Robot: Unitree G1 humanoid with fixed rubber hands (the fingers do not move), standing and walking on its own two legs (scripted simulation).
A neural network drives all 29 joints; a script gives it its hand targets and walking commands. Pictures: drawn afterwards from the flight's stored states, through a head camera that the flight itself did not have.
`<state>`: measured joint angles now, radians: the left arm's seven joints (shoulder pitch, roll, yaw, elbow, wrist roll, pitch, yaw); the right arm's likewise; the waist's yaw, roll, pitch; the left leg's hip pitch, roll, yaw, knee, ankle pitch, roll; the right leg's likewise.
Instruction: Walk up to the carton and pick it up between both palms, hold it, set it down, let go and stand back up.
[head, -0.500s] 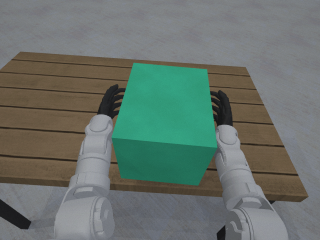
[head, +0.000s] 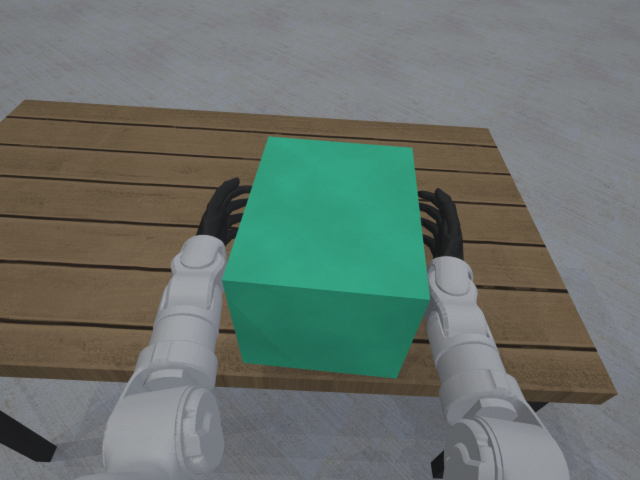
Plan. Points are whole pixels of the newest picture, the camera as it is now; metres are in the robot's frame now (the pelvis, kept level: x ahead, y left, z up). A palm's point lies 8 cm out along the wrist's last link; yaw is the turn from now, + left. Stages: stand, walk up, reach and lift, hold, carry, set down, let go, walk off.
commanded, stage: set down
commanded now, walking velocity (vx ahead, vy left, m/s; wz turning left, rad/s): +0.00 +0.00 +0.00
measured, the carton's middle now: (329, 252) +0.40 -0.03 +0.07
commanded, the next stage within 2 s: none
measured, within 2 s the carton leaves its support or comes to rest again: rests again in 0.92 s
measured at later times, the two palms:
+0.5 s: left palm (221, 237) +0.43 +0.11 +0.08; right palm (443, 260) +0.36 -0.18 +0.08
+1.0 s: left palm (224, 241) +0.43 +0.11 +0.06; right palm (439, 269) +0.36 -0.18 +0.06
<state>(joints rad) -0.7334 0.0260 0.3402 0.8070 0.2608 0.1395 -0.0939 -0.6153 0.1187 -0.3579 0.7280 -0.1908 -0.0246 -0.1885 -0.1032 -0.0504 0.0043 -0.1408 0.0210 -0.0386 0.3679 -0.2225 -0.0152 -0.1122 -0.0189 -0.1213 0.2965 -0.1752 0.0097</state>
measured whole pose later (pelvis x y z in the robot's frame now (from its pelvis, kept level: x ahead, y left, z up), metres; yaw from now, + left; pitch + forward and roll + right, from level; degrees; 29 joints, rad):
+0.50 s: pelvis +0.01 +0.00 +0.00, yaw +0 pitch +0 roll -1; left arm -0.77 0.04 0.36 0.92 0.26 0.09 -0.11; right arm -0.60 0.16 -0.44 0.75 -0.27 -0.06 -0.18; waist -0.11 -0.05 0.01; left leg -0.14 0.02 -0.04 0.37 -0.23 -0.02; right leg -0.11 -0.02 -0.12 0.30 -0.19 0.01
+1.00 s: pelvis +0.01 +0.00 +0.00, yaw +0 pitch +1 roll -1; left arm -0.76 0.04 0.36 0.94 0.27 0.04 -0.11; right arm -0.58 0.17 -0.47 0.79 -0.29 -0.15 -0.19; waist -0.12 -0.05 0.03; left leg -0.14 0.02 -0.04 0.37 -0.24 -0.02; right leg -0.11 -0.02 -0.12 0.30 -0.19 0.02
